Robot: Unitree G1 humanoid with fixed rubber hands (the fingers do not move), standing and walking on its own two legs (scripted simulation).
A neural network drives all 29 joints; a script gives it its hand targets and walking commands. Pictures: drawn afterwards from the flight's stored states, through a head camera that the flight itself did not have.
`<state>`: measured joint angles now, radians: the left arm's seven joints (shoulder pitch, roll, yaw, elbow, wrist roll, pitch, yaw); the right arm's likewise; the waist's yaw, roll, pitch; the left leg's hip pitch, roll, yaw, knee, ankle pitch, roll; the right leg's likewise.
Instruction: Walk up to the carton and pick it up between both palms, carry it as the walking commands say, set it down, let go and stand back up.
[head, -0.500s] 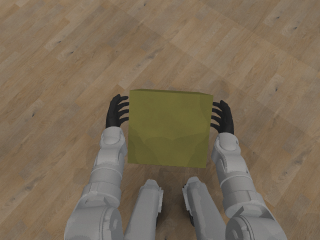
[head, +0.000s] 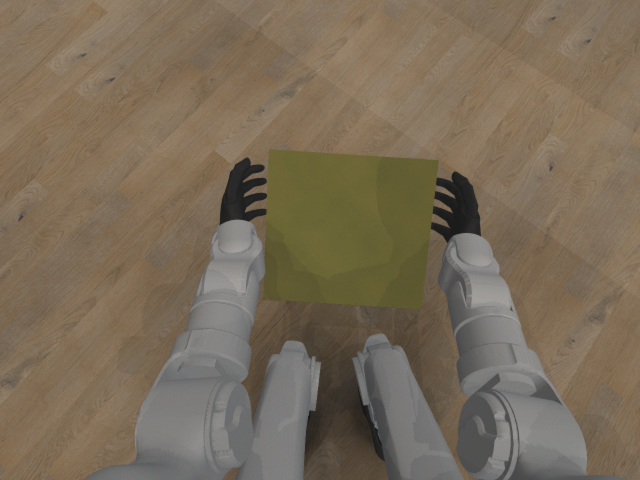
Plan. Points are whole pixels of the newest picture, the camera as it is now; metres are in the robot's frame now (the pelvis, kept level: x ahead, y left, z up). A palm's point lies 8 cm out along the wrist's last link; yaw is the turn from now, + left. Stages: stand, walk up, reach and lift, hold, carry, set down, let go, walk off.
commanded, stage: set down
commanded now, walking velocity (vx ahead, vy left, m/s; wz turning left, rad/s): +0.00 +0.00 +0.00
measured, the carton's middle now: (344, 220) +0.46 -0.03 -0.19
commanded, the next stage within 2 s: none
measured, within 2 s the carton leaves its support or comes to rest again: neither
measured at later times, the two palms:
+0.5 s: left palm (253, 229) +0.45 +0.11 -0.18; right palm (438, 237) +0.42 -0.18 -0.19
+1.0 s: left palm (260, 228) +0.48 +0.11 -0.27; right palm (423, 237) +0.45 -0.18 -0.27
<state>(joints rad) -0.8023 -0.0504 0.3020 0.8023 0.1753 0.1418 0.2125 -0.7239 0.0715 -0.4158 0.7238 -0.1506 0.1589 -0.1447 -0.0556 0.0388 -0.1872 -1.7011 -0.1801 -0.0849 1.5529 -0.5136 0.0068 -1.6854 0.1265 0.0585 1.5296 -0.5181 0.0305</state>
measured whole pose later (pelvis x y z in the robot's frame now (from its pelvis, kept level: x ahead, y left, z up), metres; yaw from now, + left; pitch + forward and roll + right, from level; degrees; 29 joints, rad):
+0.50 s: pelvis -0.02 -0.03 -0.08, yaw +1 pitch +41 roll +1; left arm -0.98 0.05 0.33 0.84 0.08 0.13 0.18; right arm -0.92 0.04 -0.34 0.73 -0.08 0.16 -0.26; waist -0.03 0.03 -0.06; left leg -1.96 -0.17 -0.06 1.78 -0.54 -0.04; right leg -1.98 0.16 0.04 1.79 -0.53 0.01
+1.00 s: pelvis -0.04 -0.01 -0.14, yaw +0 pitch +41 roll -1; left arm -1.20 0.12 0.29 0.91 0.07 0.19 0.20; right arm -1.12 -0.04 -0.37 0.81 -0.11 0.21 -0.19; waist -0.05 0.02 0.07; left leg -2.17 -0.19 -0.04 1.99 -0.54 -0.04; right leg -2.17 0.15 0.02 1.99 -0.54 0.03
